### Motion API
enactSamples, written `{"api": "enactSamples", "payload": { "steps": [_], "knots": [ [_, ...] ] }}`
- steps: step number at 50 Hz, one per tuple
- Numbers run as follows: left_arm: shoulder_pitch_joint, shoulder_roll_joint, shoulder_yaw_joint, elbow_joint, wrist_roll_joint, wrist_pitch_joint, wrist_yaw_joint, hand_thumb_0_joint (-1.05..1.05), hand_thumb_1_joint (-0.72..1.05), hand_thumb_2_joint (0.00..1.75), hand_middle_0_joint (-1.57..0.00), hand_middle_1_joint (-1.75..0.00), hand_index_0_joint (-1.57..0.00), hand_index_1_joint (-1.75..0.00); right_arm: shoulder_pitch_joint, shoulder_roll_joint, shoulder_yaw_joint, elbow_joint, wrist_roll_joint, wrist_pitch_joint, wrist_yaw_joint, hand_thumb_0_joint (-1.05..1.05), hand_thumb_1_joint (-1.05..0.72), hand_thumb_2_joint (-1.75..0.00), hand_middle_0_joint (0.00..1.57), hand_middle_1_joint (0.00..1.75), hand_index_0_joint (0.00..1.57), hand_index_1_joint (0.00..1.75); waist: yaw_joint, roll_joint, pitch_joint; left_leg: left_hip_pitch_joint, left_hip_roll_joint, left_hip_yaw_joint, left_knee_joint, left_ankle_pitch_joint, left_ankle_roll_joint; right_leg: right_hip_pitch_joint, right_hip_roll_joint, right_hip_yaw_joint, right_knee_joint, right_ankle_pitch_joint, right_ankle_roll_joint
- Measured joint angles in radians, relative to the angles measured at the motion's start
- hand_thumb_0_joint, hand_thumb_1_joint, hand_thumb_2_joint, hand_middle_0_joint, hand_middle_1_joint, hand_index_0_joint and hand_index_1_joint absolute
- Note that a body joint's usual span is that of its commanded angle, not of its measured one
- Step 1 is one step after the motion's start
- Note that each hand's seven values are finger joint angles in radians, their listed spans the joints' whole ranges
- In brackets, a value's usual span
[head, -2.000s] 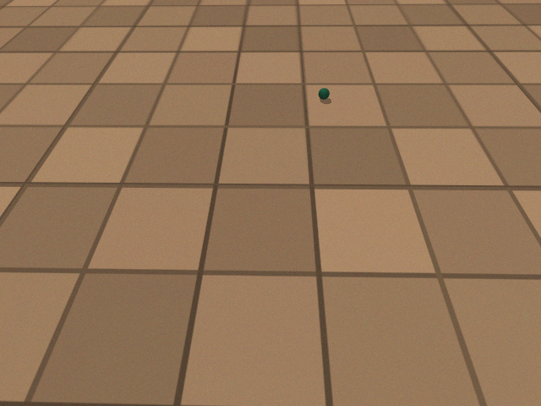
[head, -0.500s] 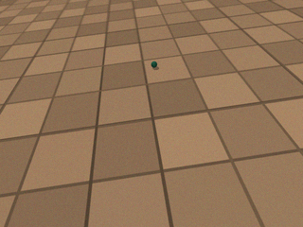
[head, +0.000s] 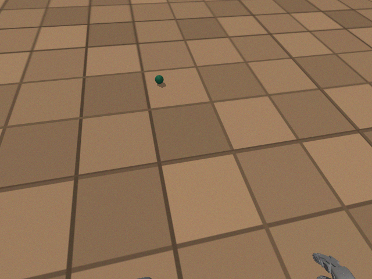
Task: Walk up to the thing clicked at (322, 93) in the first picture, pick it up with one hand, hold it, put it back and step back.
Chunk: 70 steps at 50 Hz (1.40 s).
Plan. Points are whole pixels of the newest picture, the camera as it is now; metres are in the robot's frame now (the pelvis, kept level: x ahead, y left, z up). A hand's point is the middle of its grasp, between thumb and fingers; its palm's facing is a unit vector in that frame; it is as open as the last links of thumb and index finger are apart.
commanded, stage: walk up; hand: left
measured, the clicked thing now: (159, 79) +1.70 +0.20 -0.72
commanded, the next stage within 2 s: none
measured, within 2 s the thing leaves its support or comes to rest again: neither
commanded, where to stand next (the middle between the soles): +1.31 -0.03 m, yaw -3 degrees
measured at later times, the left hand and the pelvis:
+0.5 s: hand (120, 169) +0.42 +0.20 -0.10, palm faces -0.07 -0.92 -0.39, open 7.4 cm; pelvis +0.29 -0.06 +0.01, yaw -3 degrees
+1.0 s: hand (116, 127) +0.62 +0.25 -0.14, palm faces -0.09 -0.94 -0.34, open 7.4 cm; pelvis +0.55 -0.02 +0.01, yaw -3 degrees
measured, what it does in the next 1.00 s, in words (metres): walks ahead: right foot, then left foot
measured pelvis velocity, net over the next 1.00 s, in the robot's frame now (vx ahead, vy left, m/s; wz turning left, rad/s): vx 0.55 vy -0.02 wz -0.05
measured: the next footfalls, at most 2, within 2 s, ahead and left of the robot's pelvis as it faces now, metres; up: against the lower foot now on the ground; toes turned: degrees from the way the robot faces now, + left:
right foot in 0.32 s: +0.38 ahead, -0.16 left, +0.00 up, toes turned -7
left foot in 0.78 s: +0.62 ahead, +0.10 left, +0.00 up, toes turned +4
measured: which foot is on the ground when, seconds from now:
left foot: down 0.00-0.34, up 0.36-0.76, down 0.78-1.00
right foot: up 0.00-0.30, down 0.32-0.80, up 0.82-1.00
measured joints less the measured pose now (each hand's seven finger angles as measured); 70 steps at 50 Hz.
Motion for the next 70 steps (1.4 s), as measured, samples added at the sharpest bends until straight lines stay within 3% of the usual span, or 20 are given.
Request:
{"api": "enactSamples", "payload": {
  "steps": [4,7,10,13,16,18,21,23,32,38,39,41,44,46,54,60,62,65,67,70],
  "knots": [
    [-0.036,0.013,0.002,-0.02,-0.002,-0.013,-0.017,0.01,0.91,0.9,-0.2,-0.3,-0.2,-0.29,0.059,0.003,0.019,-0.006,0.012,-0.004,-0.011,0.0,-0.9,-0.9,0.2,0.3,0.21,0.3,-0.022,-0.012,-0.012,0.133,-0.011,0.032,-0.105,-0.023,-0.005,-0.177,-0.05,-0.024,-0.016,0.089,0.019],
    [-0.072,0.019,0.009,-0.038,0.005,-0.009,-0.037,0.01,0.91,0.9,-0.2,-0.3,-0.2,-0.29,0.104,-0.011,0.023,0.002,0.01,-0.005,-0.01,0.0,-0.9,-0.9,0.2,0.3,0.21,0.3,-0.035,-0.003,-0.014,0.215,-0.017,0.045,-0.161,-0.05,-0.005,-0.253,-0.095,-0.049,-0.168,0.129,0.042],
    [-0.107,0.019,0.013,-0.047,0.011,-0.006,-0.053,0.01,0.91,0.9,-0.2,-0.3,-0.2,-0.29,0.141,-0.031,0.022,0.016,0.011,-0.003,-0.007,0.0,-0.9,-0.9,0.2,0.3,0.21,0.3,-0.05,0.017,-0.01,0.289,-0.015,0.05,-0.19,-0.092,-0.02,-0.278,-0.12,-0.067,-0.343,0.225,0.041],
    [-0.134,0.018,0.018,-0.043,0.014,-0.004,-0.062,0.01,0.91,0.9,-0.2,-0.3,-0.2,-0.29,0.17,-0.048,0.02,0.031,0.012,0.008,-0.006,0.0,-0.9,-0.9,0.2,0.3,0.21,0.3,-0.064,0.035,-0.016,0.355,-0.008,0.057,-0.186,-0.156,-0.048,-0.259,-0.12,-0.085,-0.474,0.315,0.029],
    [-0.154,0.015,0.025,-0.04,0.015,-0.008,-0.059,0.01,0.91,0.9,-0.2,-0.3,-0.2,-0.29,0.201,-0.06,0.015,0.043,0.012,0.021,-0.012,0.0,-0.9,-0.9,0.2,0.3,0.21,0.3,-0.071,0.058,-0.029,0.392,0.019,0.051,-0.101,-0.264,-0.064,-0.198,-0.093,-0.116,-0.525,0.342,0.014],
    [-0.177,-0.009,0.032,-0.045,0.015,-0.023,-0.046,0.01,0.91,0.9,-0.2,-0.3,-0.2,-0.29,0.188,-0.063,0.013,0.063,0.013,0.037,-0.023,0.0,-0.9,-0.9,0.2,0.3,0.21,0.3,-0.06,0.105,-0.007,0.328,0.063,-0.005,0.129,-0.299,-0.024,-0.192,-0.057,-0.142,-0.44,0.27,0.014],
    [-0.174,-0.04,0.017,-0.07,-0.001,-0.039,-0.031,0.01,0.91,0.9,-0.2,-0.3,-0.2,-0.29,0.148,-0.054,0.028,0.078,0.023,0.051,-0.028,0.01,-0.9,-0.9,0.2,0.3,0.2,0.3,-0.036,0.112,0.011,0.149,0.005,-0.095,0.492,-0.24,0.008,-0.135,-0.053,-0.143,-0.442,0.212,0.008],
    [-0.153,-0.059,0.006,-0.074,-0.005,-0.041,-0.023,0.0,0.91,0.9,-0.2,-0.3,-0.2,-0.29,0.125,-0.052,0.034,0.073,0.029,0.048,-0.025,0.01,-0.9,-0.9,0.2,0.3,0.2,0.3,-0.023,0.122,0.01,0.048,-0.002,-0.108,0.55,-0.169,0.018,-0.073,-0.046,-0.146,-0.505,0.213,0.006],
    [-0.017,-0.051,0.006,-0.056,0.012,-0.045,-0.014,0.01,0.9,0.9,-0.2,-0.3,-0.2,-0.3,0.06,-0.046,0.019,0.031,0.0,0.052,0.014,0.0,-0.9,-0.9,0.2,0.3,0.2,0.3,0.016,0.123,-0.009,-0.183,0.05,-0.111,0.205,0.013,-0.025,0.138,-0.011,-0.164,-0.677,0.157,0.009],
    [0.041,-0.007,0.019,-0.034,0.017,-0.036,-0.01,0.01,0.9,0.9,-0.2,-0.3,-0.2,-0.3,0.032,-0.048,0.005,0.033,-0.001,0.047,0.029,0.0,-0.9,-0.9,0.2,0.3,0.2,0.3,0.039,0.091,-0.011,-0.109,0.042,-0.076,-0.014,0.1,0.005,0.239,-0.022,-0.175,-0.634,0.02,0.05],
    [0.052,0.0,0.02,-0.032,0.017,-0.032,-0.007,0.01,0.9,0.9,-0.2,-0.3,-0.2,-0.3,0.031,-0.05,0.004,0.028,-0.002,0.042,0.029,0.0,-0.9,-0.9,0.2,0.3,0.2,0.3,0.04,0.082,-0.015,-0.077,0.029,-0.067,-0.038,0.094,0.014,0.243,-0.033,-0.172,-0.594,-0.021,0.055],
    [0.046,0.01,0.023,-0.017,0.011,-0.016,0.004,0.01,0.91,0.9,-0.2,-0.3,-0.2,-0.3,0.015,-0.04,-0.001,0.016,-0.013,0.023,0.017,0.0,-0.9,-0.9,0.2,0.3,0.2,0.3,0.033,0.037,0.001,-0.067,-0.006,-0.041,0.023,0.05,0.006,0.177,-0.075,-0.135,-0.373,-0.059,0.034],
    [0.021,0.007,0.007,-0.001,0.002,-0.002,0.017,0.01,0.91,0.9,-0.2,-0.3,-0.2,-0.29,0.016,-0.024,0.006,-0.014,0.011,0.008,0.0,0.0,-0.9,-0.9,0.2,0.3,0.2,0.3,0.013,0.026,0.014,-0.022,-0.015,-0.031,0.041,-0.011,0.009,0.007,-0.032,-0.055,-0.016,-0.032,0.006],
    [0.007,0.01,0.001,-0.004,-0.004,-0.008,0.013,0.01,0.91,0.9,-0.2,-0.3,-0.2,-0.29,0.029,-0.009,0.02,-0.023,0.02,0.007,-0.01,0.0,-0.9,-0.9,0.2,0.3,0.2,0.3,0.006,0.009,0.015,0.039,-0.023,-0.018,-0.01,-0.015,0.008,-0.084,-0.038,-0.044,0.046,0.02,0.003],
    [-0.055,-0.008,0.005,-0.031,0.01,-0.008,-0.029,0.01,0.91,0.9,-0.2,-0.3,-0.2,-0.29,0.108,-0.018,0.039,-0.015,0.016,0.008,-0.011,0.0,-0.9,-0.9,0.2,0.3,0.21,0.3,-0.024,0.02,0.009,0.213,-0.036,0.002,-0.122,-0.074,0.006,-0.236,-0.126,-0.088,-0.311,0.17,0.038],
    [-0.075,-0.009,0.023,-0.021,0.019,-0.02,-0.037,0.01,0.91,0.9,-0.2,-0.3,-0.2,-0.29,0.162,-0.045,0.03,0.006,0.017,0.031,-0.009,0.0,-0.9,-0.9,0.2,0.3,0.21,0.3,-0.039,0.057,-0.017,0.274,-0.012,0.0,-0.027,-0.224,-0.03,-0.145,-0.103,-0.117,-0.514,0.285,0.029],
    [-0.091,-0.024,0.03,-0.024,0.023,-0.034,-0.024,0.01,0.91,0.9,-0.2,-0.3,-0.2,-0.29,0.16,-0.053,0.026,0.022,0.018,0.044,-0.018,0.0,-0.9,-0.9,0.2,0.3,0.21,0.3,-0.035,0.103,-0.007,0.221,0.02,-0.046,0.15,-0.273,-0.001,-0.136,-0.072,-0.145,-0.46,0.242,0.033],
    [-0.093,-0.043,0.017,-0.051,0.011,-0.05,-0.011,0.01,0.91,0.9,-0.2,-0.3,-0.2,-0.29,0.135,-0.054,0.034,0.047,0.022,0.06,-0.027,0.01,-0.9,-0.9,0.2,0.3,0.2,0.3,-0.013,0.112,0.006,0.076,-0.034,-0.106,0.448,-0.259,0.015,-0.094,-0.077,-0.15,-0.462,0.199,0.025],
    [-0.081,-0.055,0.007,-0.061,0.007,-0.051,-0.004,0.0,0.91,0.9,-0.2,-0.3,-0.2,-0.29,0.117,-0.057,0.036,0.051,0.026,0.06,-0.027,0.01,-0.9,-0.9,0.2,0.3,0.2,0.3,-0.002,0.124,0.01,-0.002,-0.039,-0.115,0.492,-0.211,0.016,-0.045,-0.076,-0.157,-0.515,0.202,0.024],
    [-0.052,-0.055,0.0,-0.064,0.009,-0.047,0.0,0.0,0.91,0.9,-0.2,-0.3,-0.2,-0.3,0.093,-0.054,0.033,0.04,0.019,0.055,-0.015,0.01,-0.9,-0.9,0.2,0.3,0.2,0.3,0.007,0.129,0.007,-0.081,-0.015,-0.116,0.394,-0.156,0.003,0.016,-0.068,-0.166,-0.583,0.204,0.023]
  ]
}}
